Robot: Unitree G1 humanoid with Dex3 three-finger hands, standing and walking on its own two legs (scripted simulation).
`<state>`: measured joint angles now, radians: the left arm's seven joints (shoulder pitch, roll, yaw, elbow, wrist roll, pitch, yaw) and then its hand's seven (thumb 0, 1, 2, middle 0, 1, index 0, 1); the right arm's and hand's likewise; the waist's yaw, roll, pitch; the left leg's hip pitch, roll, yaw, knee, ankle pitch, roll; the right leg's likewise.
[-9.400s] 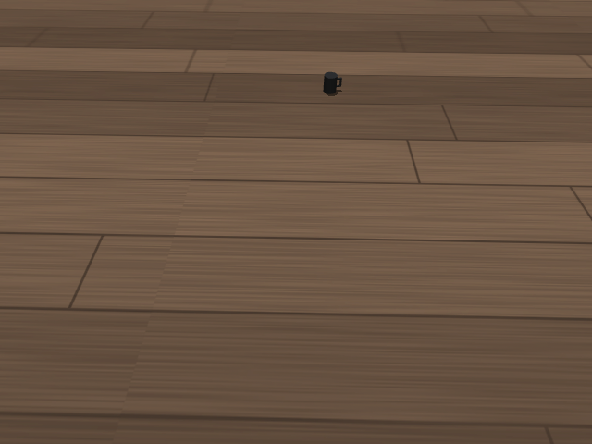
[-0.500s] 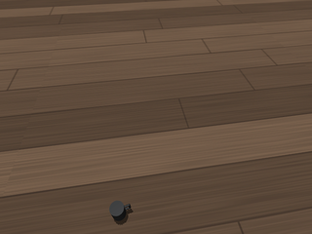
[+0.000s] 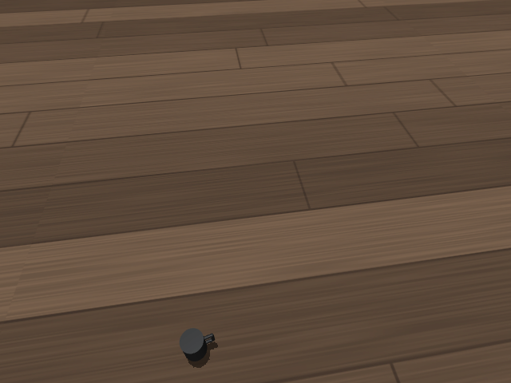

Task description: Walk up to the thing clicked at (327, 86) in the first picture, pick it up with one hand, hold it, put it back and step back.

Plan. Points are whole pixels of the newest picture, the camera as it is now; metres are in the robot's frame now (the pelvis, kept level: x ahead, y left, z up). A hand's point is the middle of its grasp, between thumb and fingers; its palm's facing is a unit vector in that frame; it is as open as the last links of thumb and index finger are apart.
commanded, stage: stand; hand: left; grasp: from above
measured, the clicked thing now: (198, 343) +0.38 +0.21 -0.73
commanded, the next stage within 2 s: rise first in 0.48 s
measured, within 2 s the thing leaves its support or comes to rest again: neither
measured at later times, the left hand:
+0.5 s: hand out of the picture +0.07 +0.25 -0.16, palm faces -0.03 -0.94 -0.34, open 7.4 cm
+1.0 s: hand out of the picture +0.14 +0.25 -0.20, palm faces -0.09 -0.92 -0.38, open 12.3 cm
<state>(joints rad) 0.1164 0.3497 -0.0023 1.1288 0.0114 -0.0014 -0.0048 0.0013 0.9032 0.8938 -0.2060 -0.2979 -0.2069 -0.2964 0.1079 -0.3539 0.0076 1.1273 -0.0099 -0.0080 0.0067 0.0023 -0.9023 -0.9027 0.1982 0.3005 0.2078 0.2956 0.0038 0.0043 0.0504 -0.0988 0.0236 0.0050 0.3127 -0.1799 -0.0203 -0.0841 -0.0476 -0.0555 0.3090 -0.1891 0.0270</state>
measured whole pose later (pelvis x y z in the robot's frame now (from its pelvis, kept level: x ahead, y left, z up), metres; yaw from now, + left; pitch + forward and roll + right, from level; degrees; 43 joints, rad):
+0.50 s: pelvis +0.00 +0.00 +0.00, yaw +0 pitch -2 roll +0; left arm 0.12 0.35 0.00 1.12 0.01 0.00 0.00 0.00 0.90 0.89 -0.21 -0.30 -0.21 -0.30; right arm 0.11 -0.35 0.01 1.13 -0.01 -0.01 0.01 0.00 -0.90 -0.90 0.20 0.30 0.21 0.30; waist 0.00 0.00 0.05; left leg -0.10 0.02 0.01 0.31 -0.18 -0.02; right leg -0.08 -0.05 -0.05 0.30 -0.18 0.03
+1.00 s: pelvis -0.02 +0.01 -0.04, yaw -1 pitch +10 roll -1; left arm 0.03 0.32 0.15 0.90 0.16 0.11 0.00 0.00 -0.14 1.01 -0.07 -0.98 -0.07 -0.97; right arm 0.25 -0.24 -0.03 0.68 0.02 -0.05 0.00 0.01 -0.91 -0.91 0.20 0.30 0.21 0.30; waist -0.04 0.00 -0.04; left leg -0.59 0.04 0.01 0.79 -0.37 -0.01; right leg -0.58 -0.04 -0.03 0.76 -0.36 0.03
